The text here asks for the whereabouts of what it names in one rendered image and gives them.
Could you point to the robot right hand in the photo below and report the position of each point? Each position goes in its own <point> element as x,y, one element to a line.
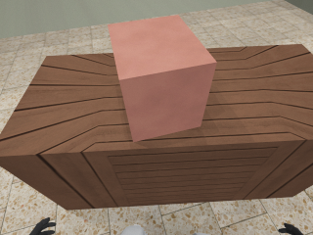
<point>290,229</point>

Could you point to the pedestal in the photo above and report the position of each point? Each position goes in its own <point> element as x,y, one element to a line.
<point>69,136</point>

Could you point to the robot left thigh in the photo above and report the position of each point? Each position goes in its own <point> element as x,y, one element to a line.
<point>133,230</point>

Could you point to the robot left hand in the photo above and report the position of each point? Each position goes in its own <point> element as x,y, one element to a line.
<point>43,224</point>

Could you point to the carton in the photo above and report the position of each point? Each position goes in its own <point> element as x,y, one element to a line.
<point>165,75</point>

